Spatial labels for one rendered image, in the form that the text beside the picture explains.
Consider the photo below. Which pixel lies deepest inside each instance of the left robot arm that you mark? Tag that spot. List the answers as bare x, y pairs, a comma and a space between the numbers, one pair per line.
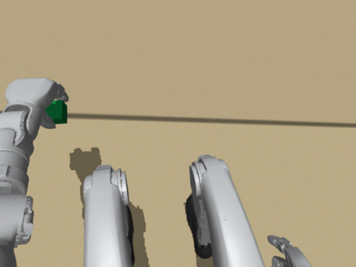
19, 125

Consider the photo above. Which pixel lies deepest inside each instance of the right robot hand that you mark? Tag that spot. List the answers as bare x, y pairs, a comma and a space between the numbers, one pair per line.
294, 257

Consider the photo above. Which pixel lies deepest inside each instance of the left robot hand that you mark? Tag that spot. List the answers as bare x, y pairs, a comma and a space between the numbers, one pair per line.
38, 91

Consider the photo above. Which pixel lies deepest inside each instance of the right robot foot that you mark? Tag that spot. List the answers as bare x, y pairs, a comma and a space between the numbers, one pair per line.
201, 250

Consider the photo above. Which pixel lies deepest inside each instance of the small box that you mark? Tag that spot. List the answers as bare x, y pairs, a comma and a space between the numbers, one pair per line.
57, 110

